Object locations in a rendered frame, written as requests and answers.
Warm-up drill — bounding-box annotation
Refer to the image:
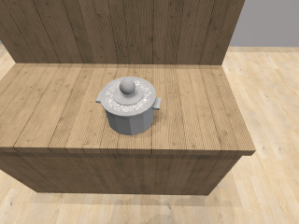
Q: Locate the table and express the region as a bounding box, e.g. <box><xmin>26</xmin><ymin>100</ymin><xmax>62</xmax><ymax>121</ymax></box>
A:
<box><xmin>0</xmin><ymin>0</ymin><xmax>256</xmax><ymax>196</ymax></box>

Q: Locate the knob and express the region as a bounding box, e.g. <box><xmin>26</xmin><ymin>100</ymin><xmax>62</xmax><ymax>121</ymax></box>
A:
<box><xmin>119</xmin><ymin>78</ymin><xmax>135</xmax><ymax>95</ymax></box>

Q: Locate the lid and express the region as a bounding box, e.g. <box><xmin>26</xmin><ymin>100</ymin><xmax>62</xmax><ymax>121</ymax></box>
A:
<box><xmin>100</xmin><ymin>77</ymin><xmax>156</xmax><ymax>118</ymax></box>

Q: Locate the pot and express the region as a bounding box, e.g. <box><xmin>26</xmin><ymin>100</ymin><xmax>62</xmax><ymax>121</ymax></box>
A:
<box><xmin>95</xmin><ymin>92</ymin><xmax>162</xmax><ymax>135</ymax></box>

